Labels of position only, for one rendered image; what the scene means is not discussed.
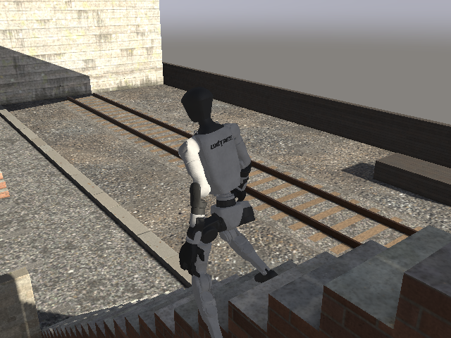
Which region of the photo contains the robot left forearm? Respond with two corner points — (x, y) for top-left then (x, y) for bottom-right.
(186, 182), (207, 244)

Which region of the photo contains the right robot shin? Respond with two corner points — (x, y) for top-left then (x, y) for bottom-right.
(228, 228), (270, 275)

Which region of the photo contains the robot left thigh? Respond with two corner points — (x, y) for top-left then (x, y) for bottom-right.
(192, 215), (220, 292)

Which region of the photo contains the right robot upper arm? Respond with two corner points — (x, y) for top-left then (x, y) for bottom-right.
(222, 123), (251, 169)

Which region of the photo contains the robot right forearm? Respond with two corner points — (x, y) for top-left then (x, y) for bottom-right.
(236, 162), (252, 191)

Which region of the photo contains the left robot upper arm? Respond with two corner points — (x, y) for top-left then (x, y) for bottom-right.
(178, 136), (211, 197)

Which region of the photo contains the left robot hand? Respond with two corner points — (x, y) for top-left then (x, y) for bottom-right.
(179, 241), (204, 277)

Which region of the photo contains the right robot hand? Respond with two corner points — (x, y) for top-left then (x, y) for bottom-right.
(230, 188), (246, 202)

